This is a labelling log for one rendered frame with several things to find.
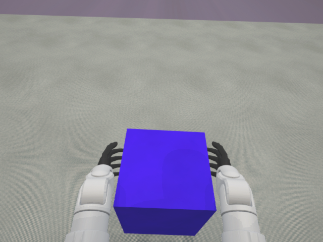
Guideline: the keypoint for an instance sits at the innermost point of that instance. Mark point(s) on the right robot hand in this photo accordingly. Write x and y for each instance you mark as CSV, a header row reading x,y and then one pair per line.
x,y
221,159

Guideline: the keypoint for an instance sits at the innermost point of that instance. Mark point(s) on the carton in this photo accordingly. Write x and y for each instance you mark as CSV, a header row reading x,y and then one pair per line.
x,y
164,184

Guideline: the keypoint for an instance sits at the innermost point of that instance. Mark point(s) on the left robot forearm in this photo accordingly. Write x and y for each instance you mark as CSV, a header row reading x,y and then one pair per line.
x,y
93,207

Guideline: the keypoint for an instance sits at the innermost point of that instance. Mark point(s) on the right robot forearm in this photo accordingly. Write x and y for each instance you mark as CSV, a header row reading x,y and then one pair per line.
x,y
238,211

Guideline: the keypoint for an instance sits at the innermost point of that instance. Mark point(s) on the left robot hand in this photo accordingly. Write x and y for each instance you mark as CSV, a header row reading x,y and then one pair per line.
x,y
107,159

